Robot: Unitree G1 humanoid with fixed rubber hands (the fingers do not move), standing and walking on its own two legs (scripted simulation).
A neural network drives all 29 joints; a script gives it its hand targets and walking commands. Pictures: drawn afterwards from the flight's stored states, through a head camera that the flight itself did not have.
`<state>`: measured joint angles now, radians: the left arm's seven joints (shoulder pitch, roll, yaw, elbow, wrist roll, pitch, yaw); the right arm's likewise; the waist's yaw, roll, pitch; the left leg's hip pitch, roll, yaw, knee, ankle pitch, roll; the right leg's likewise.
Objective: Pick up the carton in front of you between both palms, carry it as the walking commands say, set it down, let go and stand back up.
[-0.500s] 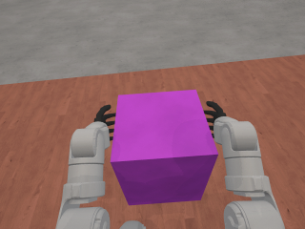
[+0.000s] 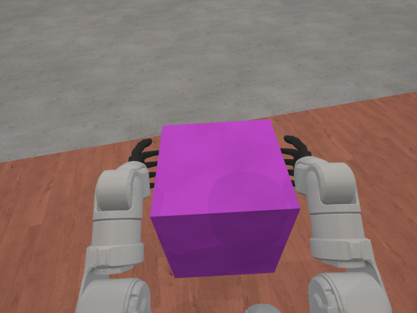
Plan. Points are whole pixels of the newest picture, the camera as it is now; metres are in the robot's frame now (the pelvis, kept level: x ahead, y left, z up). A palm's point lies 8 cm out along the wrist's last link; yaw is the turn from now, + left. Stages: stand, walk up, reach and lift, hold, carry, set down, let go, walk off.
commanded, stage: carry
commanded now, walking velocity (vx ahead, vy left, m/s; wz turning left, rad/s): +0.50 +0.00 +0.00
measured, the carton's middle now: (220, 201) +0.33 -0.02 +0.02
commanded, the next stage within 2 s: none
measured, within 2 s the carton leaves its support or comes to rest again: neither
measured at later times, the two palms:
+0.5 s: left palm (155, 102) +0.63 +0.12 +0.06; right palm (263, 93) +0.65 -0.18 +0.05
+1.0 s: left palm (161, 51) +0.95 +0.13 +0.04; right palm (245, 48) +0.93 -0.17 +0.05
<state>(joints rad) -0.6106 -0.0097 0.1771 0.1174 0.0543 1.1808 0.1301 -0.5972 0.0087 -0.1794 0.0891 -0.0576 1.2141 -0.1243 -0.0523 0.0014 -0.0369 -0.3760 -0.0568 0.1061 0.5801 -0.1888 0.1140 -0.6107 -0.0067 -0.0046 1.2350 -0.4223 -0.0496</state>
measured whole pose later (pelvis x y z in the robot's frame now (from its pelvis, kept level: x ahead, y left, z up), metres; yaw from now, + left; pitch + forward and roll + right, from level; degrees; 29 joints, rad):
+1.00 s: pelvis +0.59 -0.01 -0.06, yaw -1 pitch +4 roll +0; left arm -0.64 0.00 0.18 0.17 0.05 1.20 0.13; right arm -0.62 0.00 -0.18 0.15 -0.05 1.22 -0.12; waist -0.03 -0.01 -0.05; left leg -0.41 -0.07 0.11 0.57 -0.14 0.11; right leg -0.58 -0.01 0.01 1.21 -0.40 -0.05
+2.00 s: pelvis +1.19 -0.07 -0.12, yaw +0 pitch +3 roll -1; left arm -0.65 0.02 0.17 0.20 0.03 1.18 0.13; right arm -0.62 0.01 -0.18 0.14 -0.07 1.22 -0.13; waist -0.02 0.00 -0.09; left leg -0.43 -0.09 0.14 0.60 -0.14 0.15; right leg -0.46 0.04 0.00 1.31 -0.43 -0.06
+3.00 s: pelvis +1.82 -0.08 -0.15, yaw -1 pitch +4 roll +1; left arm -0.61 0.01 0.19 0.17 0.05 1.18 0.12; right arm -0.59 0.03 -0.17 0.15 -0.09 1.19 -0.12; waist -0.03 -0.02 -0.08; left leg -0.46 -0.03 0.18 0.53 -0.15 0.12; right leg -0.34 0.03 -0.03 1.18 -0.46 -0.04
